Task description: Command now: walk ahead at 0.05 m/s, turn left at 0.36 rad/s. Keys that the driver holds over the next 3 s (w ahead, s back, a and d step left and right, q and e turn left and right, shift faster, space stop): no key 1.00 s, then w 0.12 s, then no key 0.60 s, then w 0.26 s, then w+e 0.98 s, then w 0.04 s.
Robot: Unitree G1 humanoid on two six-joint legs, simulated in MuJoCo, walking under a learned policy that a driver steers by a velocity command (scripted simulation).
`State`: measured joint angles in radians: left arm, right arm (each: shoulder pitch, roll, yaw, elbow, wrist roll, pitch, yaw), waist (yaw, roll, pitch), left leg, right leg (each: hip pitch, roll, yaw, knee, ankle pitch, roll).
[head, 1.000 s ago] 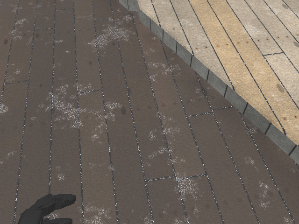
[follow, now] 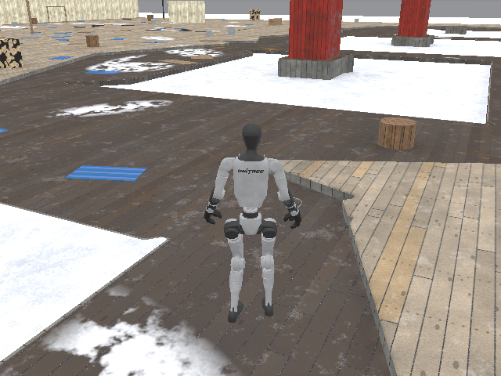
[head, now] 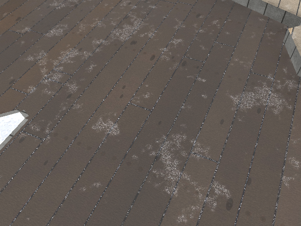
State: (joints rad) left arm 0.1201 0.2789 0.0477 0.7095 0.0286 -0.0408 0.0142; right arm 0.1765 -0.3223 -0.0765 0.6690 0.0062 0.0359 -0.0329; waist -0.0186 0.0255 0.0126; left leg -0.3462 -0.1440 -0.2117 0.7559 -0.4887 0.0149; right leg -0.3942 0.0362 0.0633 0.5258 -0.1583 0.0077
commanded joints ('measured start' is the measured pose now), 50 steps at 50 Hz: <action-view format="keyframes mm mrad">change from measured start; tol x8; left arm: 1 46 141 39 -67 -3 -7 5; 50 71 77 16 308 -27 46 36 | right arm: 1 99 -164 -39 -43 -1 -14 -3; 8 17 -18 6 -38 1 12 1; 15 21 -153 -18 -14 -29 8 6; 17 -32 -27 15 -10 -38 -7 22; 50 94 -12 31 254 -11 -51 7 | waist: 1 9 -177 -153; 12 13 -217 -116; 14 23 -143 -107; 16 64 118 -101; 21 43 69 9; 50 32 -16 11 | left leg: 1 -223 53 22 430 -155 -68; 4 -187 78 43 409 -34 -101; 10 42 125 172 -79 83 -100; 13 207 117 191 -392 323 -41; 15 283 286 9 -356 463 55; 16 135 299 -3 -388 295 96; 18 66 239 32 -409 150 53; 36 122 183 94 -364 423 26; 50 123 162 124 -379 405 15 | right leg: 1 328 -414 443 -149 510 -306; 6 209 -226 155 -168 373 -199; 10 242 -237 158 -158 324 -218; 15 49 -103 30 -65 -55 -35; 16 151 -69 -24 -71 -108 15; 32 236 -83 -7 -76 107 36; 50 250 -76 -19 -91 111 27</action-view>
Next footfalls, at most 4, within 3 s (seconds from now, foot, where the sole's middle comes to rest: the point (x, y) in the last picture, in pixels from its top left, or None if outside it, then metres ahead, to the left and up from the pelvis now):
0.28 left None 0.04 0.14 -0.77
1.50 left None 0.19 0.14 -0.77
2.48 right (174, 211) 0.53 -0.07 -0.77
2.96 left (150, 149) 0.85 0.03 -0.77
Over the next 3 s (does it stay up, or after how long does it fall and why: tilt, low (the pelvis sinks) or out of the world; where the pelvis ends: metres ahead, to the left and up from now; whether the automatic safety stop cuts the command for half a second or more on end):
stays up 0.67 0.00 -0.01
